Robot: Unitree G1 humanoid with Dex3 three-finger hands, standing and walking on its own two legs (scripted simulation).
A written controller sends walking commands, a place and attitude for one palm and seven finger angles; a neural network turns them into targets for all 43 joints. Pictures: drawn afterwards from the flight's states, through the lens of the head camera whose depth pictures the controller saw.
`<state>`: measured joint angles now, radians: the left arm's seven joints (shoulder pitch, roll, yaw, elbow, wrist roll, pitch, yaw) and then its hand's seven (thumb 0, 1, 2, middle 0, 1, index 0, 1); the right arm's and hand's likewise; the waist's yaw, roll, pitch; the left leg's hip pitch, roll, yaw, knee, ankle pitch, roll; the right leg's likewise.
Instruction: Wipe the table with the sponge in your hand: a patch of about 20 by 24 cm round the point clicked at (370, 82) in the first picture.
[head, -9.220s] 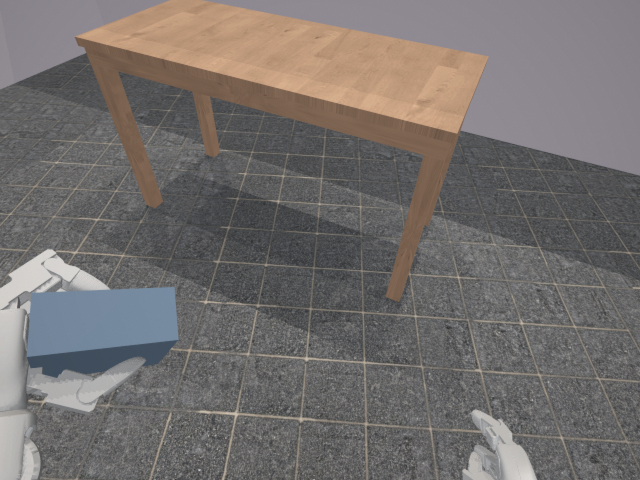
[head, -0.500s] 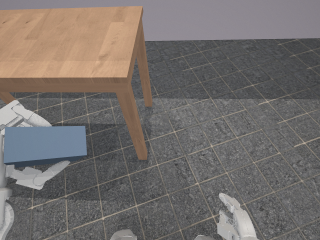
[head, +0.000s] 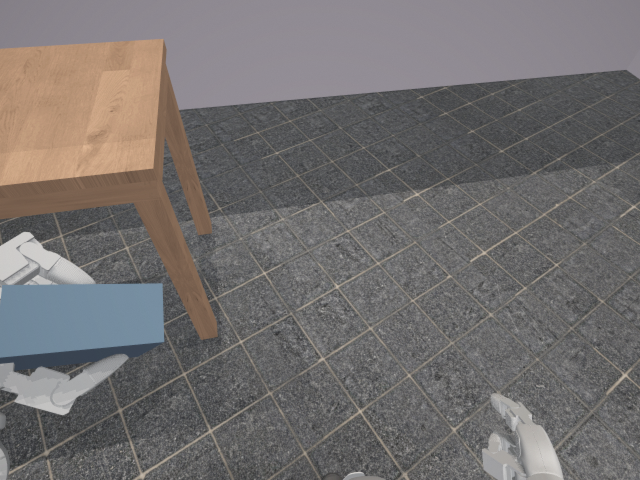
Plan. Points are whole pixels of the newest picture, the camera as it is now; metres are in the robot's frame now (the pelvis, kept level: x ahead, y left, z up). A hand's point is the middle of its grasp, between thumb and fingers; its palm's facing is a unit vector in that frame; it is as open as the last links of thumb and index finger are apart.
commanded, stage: turn to face it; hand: left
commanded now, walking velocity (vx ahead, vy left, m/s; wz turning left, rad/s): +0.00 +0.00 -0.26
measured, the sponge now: (104, 326) +0.22 +0.21 +0.15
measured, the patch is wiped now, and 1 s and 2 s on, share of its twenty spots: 0.00 0.00 0.00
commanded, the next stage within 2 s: take the last steps up to it in 0.08 s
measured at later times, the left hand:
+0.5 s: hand (125, 357) +0.19 +0.17 +0.18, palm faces +0.20 -0.80 -0.57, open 9.6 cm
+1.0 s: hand (89, 319) +0.22 +0.22 +0.16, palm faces +0.33 -0.81 -0.48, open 9.6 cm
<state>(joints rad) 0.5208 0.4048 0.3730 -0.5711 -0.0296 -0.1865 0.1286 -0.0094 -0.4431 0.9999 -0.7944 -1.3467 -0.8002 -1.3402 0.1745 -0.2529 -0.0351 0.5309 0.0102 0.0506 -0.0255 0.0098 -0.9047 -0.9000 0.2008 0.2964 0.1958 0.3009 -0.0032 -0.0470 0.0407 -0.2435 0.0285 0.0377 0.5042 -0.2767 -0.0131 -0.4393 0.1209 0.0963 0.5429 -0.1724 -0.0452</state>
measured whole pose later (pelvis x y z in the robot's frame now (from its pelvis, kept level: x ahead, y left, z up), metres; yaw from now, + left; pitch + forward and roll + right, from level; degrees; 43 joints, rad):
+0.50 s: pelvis -0.05 -0.04 +0.01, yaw -5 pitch +2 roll +2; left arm 0.61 0.45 0.40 -0.57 -0.01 -0.23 0.14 -0.01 -0.44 1.00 -0.80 -1.35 -0.80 -1.34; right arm 0.23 -0.25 -0.04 0.63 0.01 0.00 -0.04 0.01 -0.90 -0.90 0.20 0.30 0.20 0.30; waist -0.06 -0.03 0.06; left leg -0.38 0.04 0.09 0.77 -0.42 -0.01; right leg -0.31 -0.02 -0.06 0.46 -0.18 -0.05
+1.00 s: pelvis +0.00 -0.01 +0.01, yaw -1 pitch +1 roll +1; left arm 0.47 0.34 0.33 -0.44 0.00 -0.26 0.11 -0.01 -0.44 1.00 -0.80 -1.35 -0.80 -1.34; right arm 0.16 -0.18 0.01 0.66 0.00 -0.03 -0.03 0.01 -0.90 -0.90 0.21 0.30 0.20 0.30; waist 0.01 0.03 0.07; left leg -0.52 0.06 0.05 1.08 -0.33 -0.02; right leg -0.25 -0.09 -0.15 0.54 -0.29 -0.01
